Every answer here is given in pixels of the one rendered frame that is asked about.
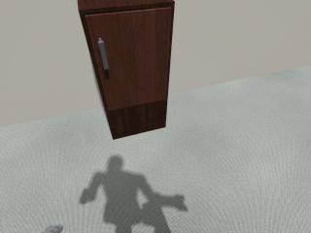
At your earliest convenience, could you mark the cupboard door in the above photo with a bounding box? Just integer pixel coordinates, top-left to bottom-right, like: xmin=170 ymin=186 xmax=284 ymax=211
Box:
xmin=85 ymin=7 xmax=172 ymax=112

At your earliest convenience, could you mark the handle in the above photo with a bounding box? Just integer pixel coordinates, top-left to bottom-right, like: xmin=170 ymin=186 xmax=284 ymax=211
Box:
xmin=98 ymin=38 xmax=109 ymax=70

